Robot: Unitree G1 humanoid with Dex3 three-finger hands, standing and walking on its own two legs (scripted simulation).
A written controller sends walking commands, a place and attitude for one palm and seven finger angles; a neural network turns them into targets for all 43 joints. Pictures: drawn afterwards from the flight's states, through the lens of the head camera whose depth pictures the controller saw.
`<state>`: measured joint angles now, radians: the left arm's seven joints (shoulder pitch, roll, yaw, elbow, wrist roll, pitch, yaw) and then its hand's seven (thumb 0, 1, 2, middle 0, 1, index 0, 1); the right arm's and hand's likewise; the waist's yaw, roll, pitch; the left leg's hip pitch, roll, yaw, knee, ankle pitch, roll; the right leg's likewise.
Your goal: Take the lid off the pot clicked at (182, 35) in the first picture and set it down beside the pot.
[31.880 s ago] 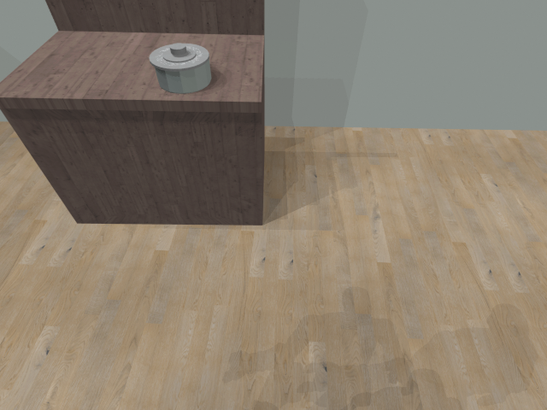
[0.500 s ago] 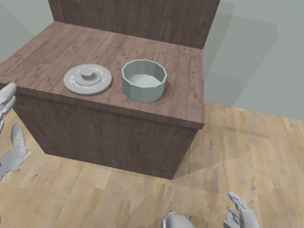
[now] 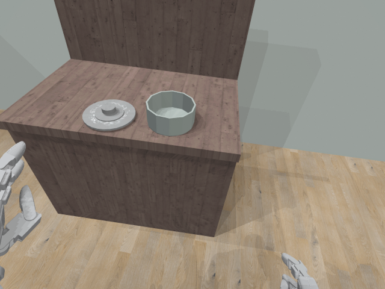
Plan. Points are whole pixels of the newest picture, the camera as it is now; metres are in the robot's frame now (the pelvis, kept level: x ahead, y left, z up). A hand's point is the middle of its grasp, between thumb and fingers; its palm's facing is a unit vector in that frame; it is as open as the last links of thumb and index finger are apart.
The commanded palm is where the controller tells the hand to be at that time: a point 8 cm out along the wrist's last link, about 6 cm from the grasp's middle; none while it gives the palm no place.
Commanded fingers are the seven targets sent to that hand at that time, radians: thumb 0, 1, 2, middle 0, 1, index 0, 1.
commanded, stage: stop stepping back and stand still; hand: left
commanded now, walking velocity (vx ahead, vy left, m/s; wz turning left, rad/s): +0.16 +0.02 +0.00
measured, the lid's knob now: (108, 108) +0.74 +0.33 -0.04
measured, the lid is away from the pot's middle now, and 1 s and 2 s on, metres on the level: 0.23 0.23 0.23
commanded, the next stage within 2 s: let the arm hang, fingers relaxed in 0.18 s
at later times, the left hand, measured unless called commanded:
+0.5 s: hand out of the picture +0.13 +0.22 -0.12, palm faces +0.12 -0.96 -0.24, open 7.4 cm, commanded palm none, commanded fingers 0.00 0.90 0.90 -0.20 -0.30 -0.20 -0.30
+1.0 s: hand out of the picture -0.02 +0.21 -0.16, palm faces +0.10 -0.97 -0.22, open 7.3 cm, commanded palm none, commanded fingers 0.00 0.90 0.90 -0.20 -0.30 -0.20 -0.30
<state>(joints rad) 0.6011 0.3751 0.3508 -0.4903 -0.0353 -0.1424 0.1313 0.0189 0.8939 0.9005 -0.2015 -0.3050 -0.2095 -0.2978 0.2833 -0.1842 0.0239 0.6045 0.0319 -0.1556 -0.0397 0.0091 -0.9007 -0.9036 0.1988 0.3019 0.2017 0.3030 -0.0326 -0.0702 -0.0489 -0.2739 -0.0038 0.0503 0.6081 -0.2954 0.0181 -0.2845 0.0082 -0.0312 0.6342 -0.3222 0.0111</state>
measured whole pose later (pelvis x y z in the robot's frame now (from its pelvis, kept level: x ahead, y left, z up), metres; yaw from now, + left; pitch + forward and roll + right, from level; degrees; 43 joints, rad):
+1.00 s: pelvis +0.01 +0.02 +0.01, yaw +4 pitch +0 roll -1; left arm 0.32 0.17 0.01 1.08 0.01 0.01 0.04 0.01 0.92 0.90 -0.19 -0.30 -0.20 -0.30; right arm 0.31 -0.14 -0.03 1.05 -0.01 0.01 -0.03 0.01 -0.93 -0.90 0.20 0.30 0.20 0.30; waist 0.00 0.01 0.03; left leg -0.21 -0.06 -0.02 0.47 -0.25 0.05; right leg -0.17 0.02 0.02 0.44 -0.27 -0.01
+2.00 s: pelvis +0.05 +0.01 +0.01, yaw +3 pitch +0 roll +0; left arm 0.28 0.14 0.02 1.11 0.00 0.00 0.06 0.01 0.93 0.90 -0.20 -0.30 -0.20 -0.30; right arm 0.30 -0.11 -0.03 1.11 0.00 -0.01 -0.05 0.01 -0.92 -0.90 0.20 0.30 0.20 0.30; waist -0.01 -0.02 0.04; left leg -0.16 -0.03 -0.02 0.46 -0.31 0.03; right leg -0.11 0.05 0.02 0.43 -0.32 -0.04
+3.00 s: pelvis +0.04 +0.00 +0.01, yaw +3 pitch +0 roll +0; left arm 0.30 0.13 0.02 1.12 0.00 -0.01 0.06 0.01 0.92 0.90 -0.20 -0.30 -0.20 -0.30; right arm 0.31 -0.09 -0.02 1.13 0.00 -0.01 -0.05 0.00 -0.91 -0.90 0.20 0.30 0.20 0.30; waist -0.01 -0.02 0.04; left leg -0.14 -0.03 -0.02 0.44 -0.30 0.02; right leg -0.10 0.05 0.02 0.42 -0.31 -0.04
